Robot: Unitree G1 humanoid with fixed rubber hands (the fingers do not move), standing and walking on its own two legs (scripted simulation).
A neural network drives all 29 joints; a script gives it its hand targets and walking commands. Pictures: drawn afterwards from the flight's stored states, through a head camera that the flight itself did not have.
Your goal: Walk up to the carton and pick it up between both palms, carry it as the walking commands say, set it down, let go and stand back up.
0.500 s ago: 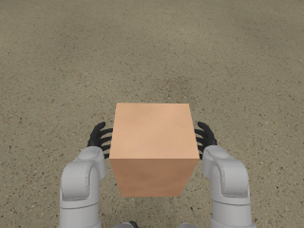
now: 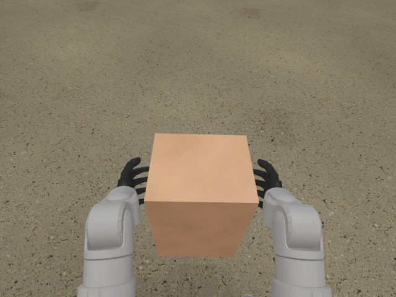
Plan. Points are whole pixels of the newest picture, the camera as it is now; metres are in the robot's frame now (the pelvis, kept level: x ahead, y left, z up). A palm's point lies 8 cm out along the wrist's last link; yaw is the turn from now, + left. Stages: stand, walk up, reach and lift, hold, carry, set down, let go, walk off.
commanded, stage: carry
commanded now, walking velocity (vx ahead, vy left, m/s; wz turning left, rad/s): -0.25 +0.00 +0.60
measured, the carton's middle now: (198, 201) +0.32 -0.02 +0.01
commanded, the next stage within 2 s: none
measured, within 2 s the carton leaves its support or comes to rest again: neither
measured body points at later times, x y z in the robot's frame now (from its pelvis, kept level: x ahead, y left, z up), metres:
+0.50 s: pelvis -0.20 -0.01 +0.01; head -0.17 -0.02 +0.46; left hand +0.07 +0.19 +0.10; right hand +0.13 -0.08 +0.09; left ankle -0.23 +0.13 -0.66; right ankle -0.12 -0.10 -0.72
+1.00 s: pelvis -0.37 -0.03 +0.01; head -0.37 -0.05 +0.46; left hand -0.18 +0.22 +0.09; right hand -0.06 -0.02 +0.08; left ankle -0.33 +0.12 -0.70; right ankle -0.33 -0.12 -0.72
